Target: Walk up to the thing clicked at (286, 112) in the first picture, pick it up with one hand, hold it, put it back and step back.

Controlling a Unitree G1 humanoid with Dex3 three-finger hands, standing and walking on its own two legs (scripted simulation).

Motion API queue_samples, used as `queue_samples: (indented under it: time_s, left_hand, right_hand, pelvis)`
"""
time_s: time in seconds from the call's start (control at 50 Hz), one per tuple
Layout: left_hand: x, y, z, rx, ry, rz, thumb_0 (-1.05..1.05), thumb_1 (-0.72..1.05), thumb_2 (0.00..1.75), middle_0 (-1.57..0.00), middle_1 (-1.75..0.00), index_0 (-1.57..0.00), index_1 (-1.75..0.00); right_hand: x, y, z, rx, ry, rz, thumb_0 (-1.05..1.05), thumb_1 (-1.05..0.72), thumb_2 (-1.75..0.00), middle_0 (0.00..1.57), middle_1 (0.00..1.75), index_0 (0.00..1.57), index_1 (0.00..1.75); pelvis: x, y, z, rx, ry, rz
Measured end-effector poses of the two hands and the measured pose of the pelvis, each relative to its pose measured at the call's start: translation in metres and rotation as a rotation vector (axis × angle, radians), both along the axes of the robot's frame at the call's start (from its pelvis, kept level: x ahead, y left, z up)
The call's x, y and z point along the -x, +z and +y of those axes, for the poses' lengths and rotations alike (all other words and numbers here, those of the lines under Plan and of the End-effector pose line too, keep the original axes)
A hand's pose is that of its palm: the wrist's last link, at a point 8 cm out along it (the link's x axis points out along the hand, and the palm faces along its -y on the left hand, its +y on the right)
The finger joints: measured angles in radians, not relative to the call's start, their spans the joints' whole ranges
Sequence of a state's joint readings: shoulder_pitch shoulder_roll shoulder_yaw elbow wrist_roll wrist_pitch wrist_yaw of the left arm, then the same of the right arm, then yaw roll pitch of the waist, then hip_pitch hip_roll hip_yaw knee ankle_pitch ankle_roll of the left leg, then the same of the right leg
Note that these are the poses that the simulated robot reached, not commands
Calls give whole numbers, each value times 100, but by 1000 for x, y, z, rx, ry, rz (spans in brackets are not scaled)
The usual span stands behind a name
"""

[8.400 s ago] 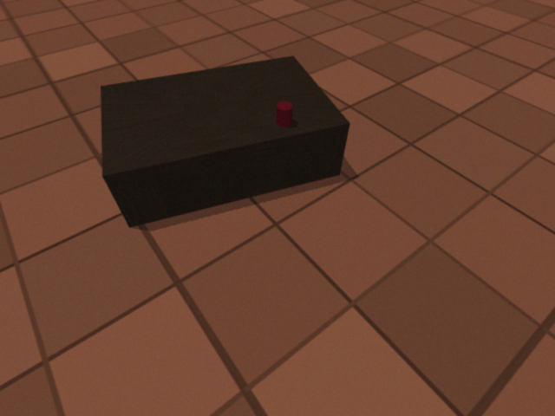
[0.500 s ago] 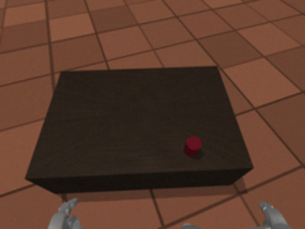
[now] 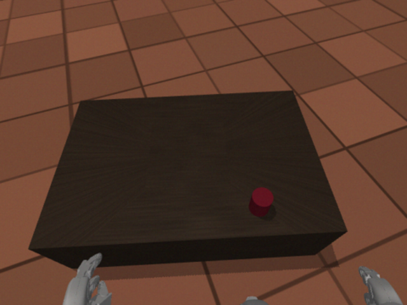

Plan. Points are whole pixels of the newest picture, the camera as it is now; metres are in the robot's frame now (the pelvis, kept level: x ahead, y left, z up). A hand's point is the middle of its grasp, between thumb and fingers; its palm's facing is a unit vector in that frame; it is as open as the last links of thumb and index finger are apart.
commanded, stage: go down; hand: right
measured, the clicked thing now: (260, 202) +0.47 -0.18 -0.35
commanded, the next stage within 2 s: approach in 1.94 s
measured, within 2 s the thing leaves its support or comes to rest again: neither
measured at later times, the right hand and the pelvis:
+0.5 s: hand out of the picture +0.12 -0.27 -0.10, palm faces +0.08 +0.94 -0.32, open 17.4 cm; pelvis -0.02 +0.00 -0.01, yaw +0 degrees
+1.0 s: hand (366, 228) +0.28 -0.33 -0.06, palm faces +0.17 +0.97 -0.18, open 17.4 cm; pelvis -0.04 +0.00 -0.03, yaw +1 degrees
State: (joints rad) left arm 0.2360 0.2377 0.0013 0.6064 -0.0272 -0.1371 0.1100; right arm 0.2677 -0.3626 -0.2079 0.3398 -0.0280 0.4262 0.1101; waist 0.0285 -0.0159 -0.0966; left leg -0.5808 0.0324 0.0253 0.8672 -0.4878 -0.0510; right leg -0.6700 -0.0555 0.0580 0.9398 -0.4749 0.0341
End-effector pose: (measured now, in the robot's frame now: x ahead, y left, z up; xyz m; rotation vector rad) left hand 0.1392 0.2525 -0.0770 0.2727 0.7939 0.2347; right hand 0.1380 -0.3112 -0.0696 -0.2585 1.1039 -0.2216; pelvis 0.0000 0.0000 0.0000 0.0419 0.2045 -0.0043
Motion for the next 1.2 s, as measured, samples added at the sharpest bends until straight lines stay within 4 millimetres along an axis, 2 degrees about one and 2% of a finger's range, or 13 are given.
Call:
queue_samples:
  time_s: [0.28, 0.5, 0.58, 0.68, 0.86, 0.94, 1.06, 1.2]
  left_hand:
    - [3, -4, -3, -7, -1, -59, 1, 91, 89, -19, -30, -19, -30]
    - [13, -1, -3, -31, -8, -104, 1, 92, 88, -19, -30, -20, -30]
    - [17, -1, -2, -41, -14, -112, 1, 92, 88, -19, -30, -20, -30]
    - [25, -7, -2, -55, -30, -97, 1, 91, 88, -19, -30, -20, -30]
    - [51, -22, 10, -79, -7, -6, 1, 90, 88, -20, -30, -20, -30]
    - [71, -27, 19, -90, 26, 60, 1, 90, 88, -20, -30, -20, -30]
    - [102, -36, 30, -96, 54, 188, 1, 91, 89, -19, -30, -20, -30]
    - [115, -41, 28, -76, 52, 278, 1, 91, 89, -19, -30, -20, -30]
  right_hand:
    - [11, 7, -5, 12, -4, -35, 0, 53, -1, 7, 4, 6, 5]
    - [28, 7, -8, 7, -15, -51, 0, 53, -2, 6, 5, 6, 5]
    - [28, 8, -12, 10, -20, -70, 0, 53, -2, 6, 5, 6, 5]
    - [5, 13, -23, 21, -33, -165, 0, 53, -2, 6, 5, 6, 5]
    - [-83, 30, -50, -22, -36, -362, -1, 53, -2, 6, 4, 6, 5]
    - [-108, 34, -59, -59, -29, -401, 0, 53, -2, 6, 4, 6, 5]
    - [-125, 28, -66, -95, 0, -460, 0, 51, -3, 6, 4, 6, 5]
    - [-120, 18, -71, -107, 8, -483, 0, 50, -4, 5, 5, 5, 5]
  pelvis:
    - [8, -11, 0, -10, -8, 15]
    - [22, -15, 1, -14, -12, 4]
    - [27, -16, 1, -16, -15, 1]
    - [35, -19, 3, -15, -19, 1]
    - [43, -23, 5, -15, -8, 34]
    - [42, -24, 4, -12, 4, 56]
    - [39, -28, 2, -7, 21, 89]
    - [38, -29, 1, -5, 27, 103]
